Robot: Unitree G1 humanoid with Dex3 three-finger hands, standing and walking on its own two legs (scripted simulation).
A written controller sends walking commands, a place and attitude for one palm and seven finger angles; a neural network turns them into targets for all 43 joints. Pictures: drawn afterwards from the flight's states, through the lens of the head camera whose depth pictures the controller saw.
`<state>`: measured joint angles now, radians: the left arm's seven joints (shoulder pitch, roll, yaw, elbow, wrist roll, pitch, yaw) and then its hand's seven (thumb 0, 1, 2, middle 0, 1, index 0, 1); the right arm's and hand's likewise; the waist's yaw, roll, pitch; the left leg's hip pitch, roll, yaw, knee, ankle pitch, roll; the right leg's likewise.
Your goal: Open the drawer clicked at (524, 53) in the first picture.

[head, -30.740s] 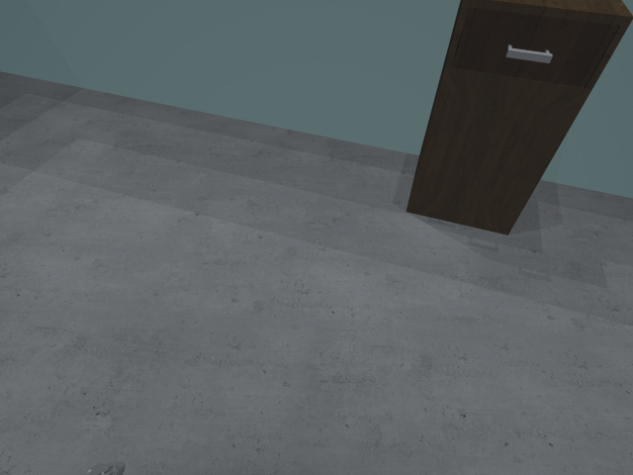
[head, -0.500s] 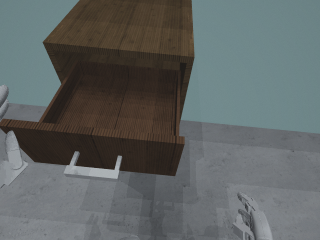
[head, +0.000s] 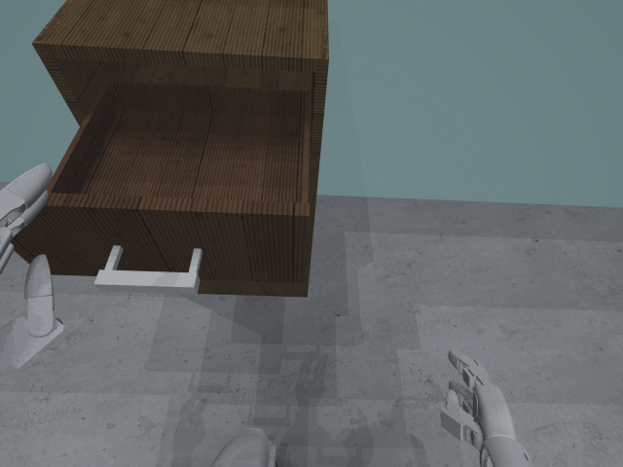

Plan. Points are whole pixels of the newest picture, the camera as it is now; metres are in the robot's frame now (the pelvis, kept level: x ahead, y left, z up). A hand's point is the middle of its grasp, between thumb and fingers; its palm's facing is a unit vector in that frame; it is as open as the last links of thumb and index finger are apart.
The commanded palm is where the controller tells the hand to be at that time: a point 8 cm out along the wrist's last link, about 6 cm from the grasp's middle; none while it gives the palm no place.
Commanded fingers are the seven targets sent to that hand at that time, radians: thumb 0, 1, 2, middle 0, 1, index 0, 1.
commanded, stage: step back with the hand held close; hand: left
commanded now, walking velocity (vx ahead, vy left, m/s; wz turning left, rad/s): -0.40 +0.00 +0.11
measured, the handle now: (152, 268) +0.35 +0.24 +0.01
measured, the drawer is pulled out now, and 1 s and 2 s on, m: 0.29 0.29 0.29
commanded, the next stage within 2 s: stop stepping back and stand still in 0.04 s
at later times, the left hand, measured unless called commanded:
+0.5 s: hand out of the picture +0.07 +0.21 +0.20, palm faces +0.46 -0.75 -0.47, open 7.4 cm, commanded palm +0.01 +0.25 +0.20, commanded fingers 0.00 0.90 0.90 -0.20 -0.30 -0.20 -0.30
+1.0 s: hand out of the picture +0.05 +0.24 +0.13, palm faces +0.44 -0.77 -0.46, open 7.4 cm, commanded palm none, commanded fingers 0.00 0.90 0.90 -0.20 -0.30 -0.20 -0.30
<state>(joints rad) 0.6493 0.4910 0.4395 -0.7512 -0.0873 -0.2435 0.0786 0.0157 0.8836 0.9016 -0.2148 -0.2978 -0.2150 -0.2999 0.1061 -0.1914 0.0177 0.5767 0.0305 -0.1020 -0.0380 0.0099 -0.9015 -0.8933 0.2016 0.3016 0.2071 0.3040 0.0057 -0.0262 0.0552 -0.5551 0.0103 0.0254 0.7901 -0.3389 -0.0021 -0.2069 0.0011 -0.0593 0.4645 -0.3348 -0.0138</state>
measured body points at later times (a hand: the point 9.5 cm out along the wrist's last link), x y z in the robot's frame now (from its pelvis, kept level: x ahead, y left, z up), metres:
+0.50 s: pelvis -0.10 -0.04 +0.00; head -0.10 -0.04 +0.45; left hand +0.04 +0.25 +0.22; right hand +0.06 -0.27 -0.09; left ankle -0.13 +0.08 -0.71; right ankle -0.04 -0.13 -0.74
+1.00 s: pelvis -0.13 -0.03 -0.01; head -0.15 -0.04 +0.44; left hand +0.02 +0.28 +0.16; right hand +0.06 -0.24 -0.10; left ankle -0.14 +0.08 -0.74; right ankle -0.08 -0.13 -0.74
